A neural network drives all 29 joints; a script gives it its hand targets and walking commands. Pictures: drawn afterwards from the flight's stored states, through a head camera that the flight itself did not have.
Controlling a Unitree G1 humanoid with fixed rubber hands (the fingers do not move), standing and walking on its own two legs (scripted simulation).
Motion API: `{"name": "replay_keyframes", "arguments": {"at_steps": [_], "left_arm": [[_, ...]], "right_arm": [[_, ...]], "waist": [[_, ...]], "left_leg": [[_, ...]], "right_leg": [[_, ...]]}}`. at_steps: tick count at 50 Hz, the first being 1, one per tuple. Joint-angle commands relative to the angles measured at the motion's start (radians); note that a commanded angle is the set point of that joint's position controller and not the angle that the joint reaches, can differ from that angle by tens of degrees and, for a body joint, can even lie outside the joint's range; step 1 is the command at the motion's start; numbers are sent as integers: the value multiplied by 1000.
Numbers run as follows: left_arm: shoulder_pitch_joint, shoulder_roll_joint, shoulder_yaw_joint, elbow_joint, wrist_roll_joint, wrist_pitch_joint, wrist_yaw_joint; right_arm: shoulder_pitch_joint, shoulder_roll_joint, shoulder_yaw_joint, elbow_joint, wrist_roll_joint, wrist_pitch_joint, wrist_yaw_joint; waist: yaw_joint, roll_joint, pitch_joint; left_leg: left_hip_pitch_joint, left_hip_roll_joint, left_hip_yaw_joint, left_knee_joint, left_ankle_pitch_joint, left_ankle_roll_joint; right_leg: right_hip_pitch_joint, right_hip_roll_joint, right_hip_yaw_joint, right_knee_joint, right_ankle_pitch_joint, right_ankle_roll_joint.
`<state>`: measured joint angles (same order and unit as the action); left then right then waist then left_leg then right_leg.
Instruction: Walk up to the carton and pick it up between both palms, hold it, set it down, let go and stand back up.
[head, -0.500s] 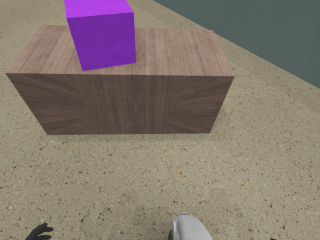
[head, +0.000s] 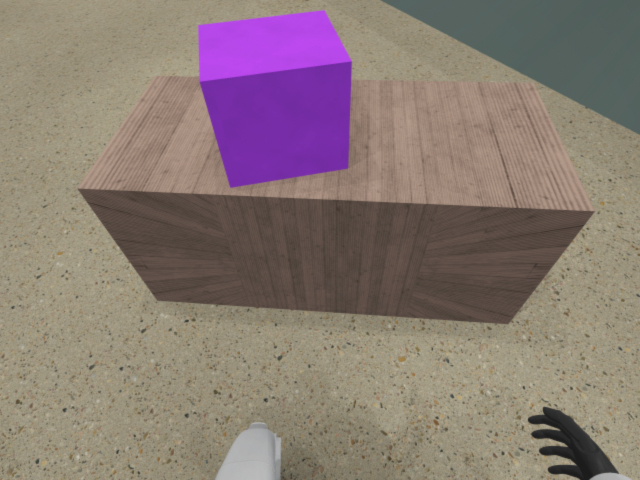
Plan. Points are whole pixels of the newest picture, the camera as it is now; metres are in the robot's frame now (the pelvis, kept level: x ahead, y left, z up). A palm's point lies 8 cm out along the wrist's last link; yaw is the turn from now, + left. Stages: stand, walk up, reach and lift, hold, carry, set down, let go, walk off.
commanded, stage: walk up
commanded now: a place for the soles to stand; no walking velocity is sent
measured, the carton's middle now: (276, 100) +0.92 +0.15 -0.05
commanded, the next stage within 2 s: none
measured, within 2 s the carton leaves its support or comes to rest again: neither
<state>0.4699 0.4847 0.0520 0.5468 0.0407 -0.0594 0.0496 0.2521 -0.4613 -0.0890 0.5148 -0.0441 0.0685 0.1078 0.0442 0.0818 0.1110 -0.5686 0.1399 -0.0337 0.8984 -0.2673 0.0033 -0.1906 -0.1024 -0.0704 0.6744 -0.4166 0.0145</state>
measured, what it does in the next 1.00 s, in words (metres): walks ahead: left foot, then right foot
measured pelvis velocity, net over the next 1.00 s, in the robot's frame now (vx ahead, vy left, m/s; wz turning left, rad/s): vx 0.33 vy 0.22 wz -0.03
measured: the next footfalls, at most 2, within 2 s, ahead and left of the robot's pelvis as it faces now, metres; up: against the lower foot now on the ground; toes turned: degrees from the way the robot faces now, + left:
left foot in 0.06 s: +0.17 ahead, +0.19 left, +0.00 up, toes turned +5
right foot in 0.40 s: +0.30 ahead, -0.04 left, +0.00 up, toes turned -5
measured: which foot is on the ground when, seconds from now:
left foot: up 0.00-0.04, down 0.06-0.42, up 0.44-0.74, down 0.76-1.00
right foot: down 0.00-0.08, up 0.10-0.38, down 0.40-0.78, up 0.80-1.00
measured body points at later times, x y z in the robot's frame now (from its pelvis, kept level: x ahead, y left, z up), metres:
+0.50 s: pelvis +0.19 +0.09 -0.01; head +0.21 +0.07 +0.43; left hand +0.31 +0.41 -0.07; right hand +0.26 -0.24 -0.11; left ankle +0.15 +0.20 -0.66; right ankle +0.26 -0.04 -0.72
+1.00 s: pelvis +0.33 +0.22 -0.02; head +0.36 +0.22 +0.43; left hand +0.48 +0.55 -0.08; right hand +0.43 -0.10 -0.10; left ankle +0.36 +0.36 -0.72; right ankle +0.40 +0.12 -0.71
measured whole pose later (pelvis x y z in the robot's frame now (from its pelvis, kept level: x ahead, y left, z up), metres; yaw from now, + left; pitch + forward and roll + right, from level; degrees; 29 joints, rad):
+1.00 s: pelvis +0.33 +0.22 -0.02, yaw -2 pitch -5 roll -1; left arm 0.33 0.48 0.03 0.56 -0.01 -0.03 0.08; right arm 0.32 -0.43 -0.05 0.53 -0.04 0.08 0.06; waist -0.05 0.02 0.14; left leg -0.34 0.10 0.05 0.87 -0.43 -0.02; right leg -0.42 -0.01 -0.08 0.90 -0.43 -0.04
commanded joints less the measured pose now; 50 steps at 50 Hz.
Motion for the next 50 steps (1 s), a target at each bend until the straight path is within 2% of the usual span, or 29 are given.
{"name": "replay_keyframes", "arguments": {"at_steps": [1,3,4,5,6,7,10,11,15,18,19,20,21,22,24,27,29,34,36,37,38,39,40,41,42,44,46,49,50], "left_arm": [[-110,273,99,-118,0,-11,16],[-32,199,70,-107,-15,1,7],[8,111,45,-138,-38,1,1],[-64,159,56,-162,-80,20,14],[-136,196,72,-173,-55,32,27],[-159,215,70,-142,-48,32,25],[-22,194,70,-60,-48,32,17],[-28,175,66,-56,-47,31,10],[-73,137,45,-54,-39,16,8],[0,167,63,-17,-25,7,21],[57,200,83,-3,-15,9,28],[125,251,108,-8,-12,8,36],[145,292,110,-37,5,7,48],[92,342,115,-60,3,9,60],[7,302,102,-75,0,-6,68],[-75,301,103,-87,-5,-14,54],[-81,279,91,-101,-6,-21,52],[-105,308,99,-122,2,-15,48],[-189,305,96,-129,2,1,44],[-144,264,77,-113,-4,11,39],[-92,184,58,-115,-22,14,34],[-101,149,40,-157,-57,11,32],[-129,204,61,-180,-67,30,56],[-184,257,78,-152,-61,27,55],[-177,254,71,-120,-58,25,42],[-69,212,60,-84,-59,15,40],[-38,188,50,-51,-54,17,40],[93,186,61,33,-42,4,56],[88,248,90,29,-23,7,61]], "right_arm": [[51,-132,-64,-89,4,-25,-4],[213,-216,-105,-9,1,-57,-30],[233,-288,-121,-25,-14,-64,-43],[225,-351,-141,-48,8,-62,-50],[193,-327,-148,-63,38,-55,-51],[165,-297,-125,-71,32,-56,-61],[56,-209,-85,-79,14,-62,-75],[33,-208,-78,-90,2,-61,-73],[65,-166,-59,-94,-5,-64,-64],[36,-130,-36,-104,13,-47,-55],[44,-114,-26,-101,11,-44,-45],[53,-94,-20,-115,10,-47,-47],[74,-123,-27,-142,0,-39,-48],[33,-228,-62,-153,-5,-13,-60],[-33,-213,-68,-157,1,-9,-52],[25,-198,-78,-133,2,-9,-39],[49,-173,-71,-134,-6,-9,-27],[28,-147,-65,-136,18,-6,-8],[146,-150,-78,-88,22,-8,-14],[192,-159,-82,-53,19,-17,-23],[256,-252,-107,-26,5,-28,-32],[240,-338,-122,-55,0,-38,-40],[159,-378,-142,-96,22,-36,-41],[109,-320,-136,-101,21,-29,-47],[114,-307,-122,-90,12,-32,-56],[19,-281,-106,-80,6,-33,-72],[6,-224,-82,-102,1,-29,-70],[-92,-155,-37,-109,9,-12,-63],[-82,-113,-18,-108,18,-12,-62]], "waist": [[-98,-256,-49],[-156,-6,-157],[-165,206,-197],[-184,266,-202],[-175,156,-117],[-160,26,-66],[-59,129,-38],[-70,180,-49],[-97,140,-26],[-34,70,-97],[26,-43,-146],[72,-162,-190],[56,-230,-203],[60,-136,-147],[31,-68,33],[-36,-192,-2],[-37,-219,19],[-34,-326,-36],[-132,-280,-60],[-149,-134,-84],[-190,77,-143],[-195,349,-137],[-176,272,-139],[-164,49,-32],[-155,-43,-14],[-68,183,-40],[-80,212,-70],[29,80,-85],[42,-82,-109]], "left_leg": [[317,-37,93,-152,-8,38],[569,-115,107,-277,-18,56],[638,105,-270,-373,-76,132],[621,258,-611,-583,-90,267],[524,293,-615,-635,-285,279],[466,246,-465,-594,-197,239],[341,139,-216,-517,71,189],[322,133,-158,-506,121,206],[302,122,-97,-438,286,226],[163,66,-19,-279,57,149],[68,14,21,-123,40,110],[-63,-40,71,133,-74,63],[-153,-126,39,319,-336,20],[-156,-79,-58,396,-392,35],[-237,-19,-79,451,-316,13],[-71,-3,-70,361,-199,8],[-56,10,-36,307,-135,-2],[149,-9,46,27,-112,7],[440,-58,121,-156,-31,13],[509,-119,159,-209,-64,17],[598,-76,36,-289,-111,45],[540,186,-450,-510,-110,175],[419,321,-641,-600,-263,307],[418,278,-536,-580,-294,314],[399,218,-382,-503,-107,271],[335,185,-241,-431,68,241],[284,168,-182,-387,184,230],[38,66,-27,-133,209,141],[-85,-5,50,41,-14,74]], "right_leg": [[-180,-200,127,-197,97,-196],[-213,-91,-3,305,249,-125],[-385,-9,-46,579,60,-65],[-510,127,103,663,-231,-49],[-557,90,182,735,-209,-50],[-540,54,187,727,-142,-54],[-390,13,129,546,-42,-48],[-349,18,96,489,-56,-43],[-266,51,7,166,14,-45],[58,117,-54,-78,223,-56],[228,82,16,-67,236,-71],[316,-89,313,-163,-21,-157],[287,-353,792,-359,-192,-245],[168,-419,878,-421,-438,-318],[73,-361,694,-377,-346,-328],[-113,-245,438,-327,-226,-259],[-154,-220,367,-306,-82,-253],[-212,-134,225,-188,-100,-209],[-374,-113,127,-72,-80,-180],[-382,-74,70,107,2,-151],[-426,-19,5,391,36,-101],[-559,122,7,598,-245,-28],[-523,113,154,683,-286,-39],[-571,85,158,719,-232,-33],[-552,76,166,692,-172,-39],[-404,19,121,512,-160,-45],[-295,43,52,338,-151,-51],[80,99,-3,-29,160,-47],[182,3,212,-116,60,-72]]}}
